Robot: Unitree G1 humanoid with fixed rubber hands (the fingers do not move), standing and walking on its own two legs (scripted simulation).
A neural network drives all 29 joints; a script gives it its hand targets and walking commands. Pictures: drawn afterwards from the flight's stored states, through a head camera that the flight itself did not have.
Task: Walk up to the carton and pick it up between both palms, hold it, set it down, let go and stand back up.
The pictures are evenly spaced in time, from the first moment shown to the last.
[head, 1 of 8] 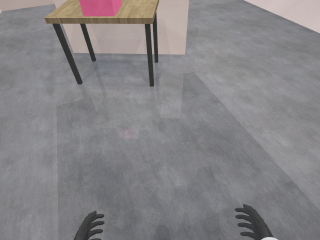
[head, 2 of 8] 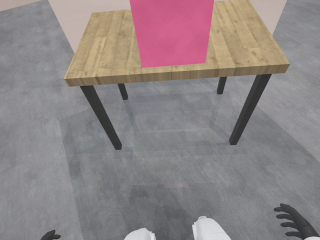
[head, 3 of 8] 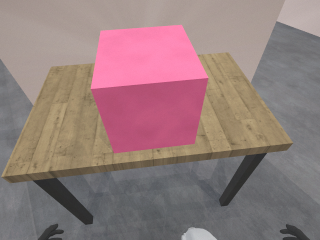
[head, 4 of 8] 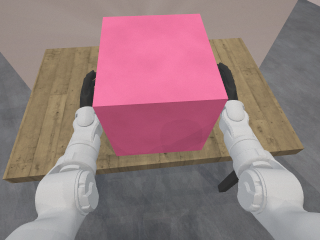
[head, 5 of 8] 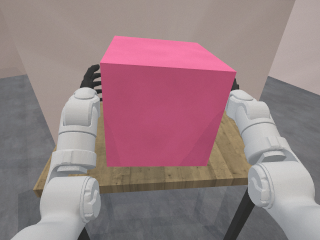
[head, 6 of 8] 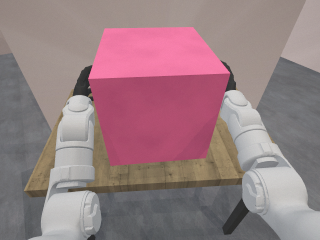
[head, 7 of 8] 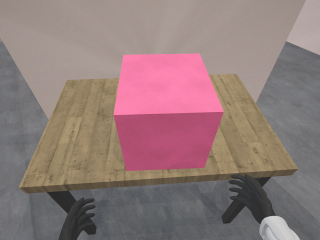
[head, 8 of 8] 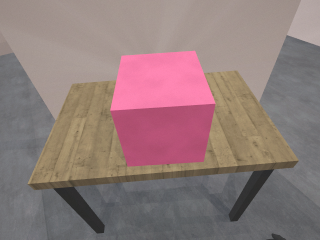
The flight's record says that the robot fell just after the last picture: no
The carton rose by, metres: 0.20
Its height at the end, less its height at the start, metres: +0.00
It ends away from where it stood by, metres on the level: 0.01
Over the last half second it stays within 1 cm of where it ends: yes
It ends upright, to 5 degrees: yes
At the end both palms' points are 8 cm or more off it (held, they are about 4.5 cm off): yes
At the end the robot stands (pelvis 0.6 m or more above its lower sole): yes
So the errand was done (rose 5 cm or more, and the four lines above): yes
